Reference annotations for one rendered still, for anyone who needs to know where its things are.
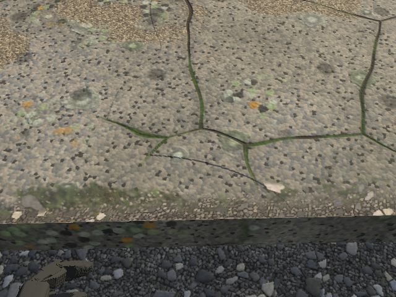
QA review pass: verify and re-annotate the robot left hand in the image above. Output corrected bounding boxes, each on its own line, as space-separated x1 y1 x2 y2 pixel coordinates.
16 259 93 297

